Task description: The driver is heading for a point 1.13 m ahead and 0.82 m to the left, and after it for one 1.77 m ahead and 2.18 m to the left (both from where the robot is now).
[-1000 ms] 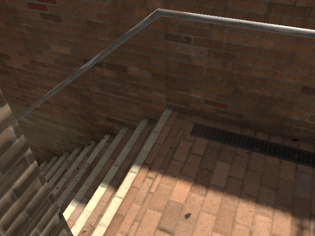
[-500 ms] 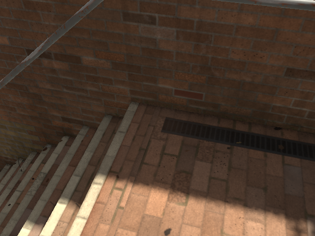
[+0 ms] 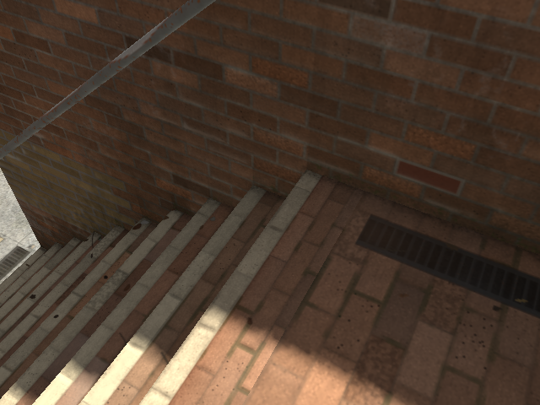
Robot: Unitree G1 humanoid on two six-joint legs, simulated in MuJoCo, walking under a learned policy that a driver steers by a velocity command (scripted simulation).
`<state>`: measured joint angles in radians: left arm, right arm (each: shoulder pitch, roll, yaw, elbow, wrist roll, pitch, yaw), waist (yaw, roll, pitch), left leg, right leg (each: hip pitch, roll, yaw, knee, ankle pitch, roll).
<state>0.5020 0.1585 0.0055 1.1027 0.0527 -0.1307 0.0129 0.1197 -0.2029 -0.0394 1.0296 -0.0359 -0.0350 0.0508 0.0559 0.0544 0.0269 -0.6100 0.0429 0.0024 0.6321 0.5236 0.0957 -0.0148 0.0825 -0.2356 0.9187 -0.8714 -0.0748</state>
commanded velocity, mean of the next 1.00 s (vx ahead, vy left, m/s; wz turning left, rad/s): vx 0.50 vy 0.00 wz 0.57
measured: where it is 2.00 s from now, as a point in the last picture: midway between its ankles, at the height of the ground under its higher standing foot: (183, 354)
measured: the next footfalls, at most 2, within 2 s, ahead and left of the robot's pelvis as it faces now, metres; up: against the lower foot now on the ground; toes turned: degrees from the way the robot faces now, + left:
left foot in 0.10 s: +0.25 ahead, +0.07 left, -0.20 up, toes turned +9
right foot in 0.50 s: +0.52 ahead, -0.07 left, -0.20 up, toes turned +20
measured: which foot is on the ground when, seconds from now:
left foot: up 0.00-0.08, down 0.10-0.50, up 0.52-0.96, down 0.98-1.00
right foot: down 0.00-0.10, up 0.12-0.48, down 0.50-0.96, up 0.98-1.00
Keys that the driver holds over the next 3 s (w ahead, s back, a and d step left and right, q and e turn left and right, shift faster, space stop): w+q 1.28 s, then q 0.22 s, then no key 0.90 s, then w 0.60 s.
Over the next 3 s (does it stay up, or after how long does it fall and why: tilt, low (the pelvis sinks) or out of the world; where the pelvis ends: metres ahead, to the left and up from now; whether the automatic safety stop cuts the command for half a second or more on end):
stays up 0.86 0.43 -0.33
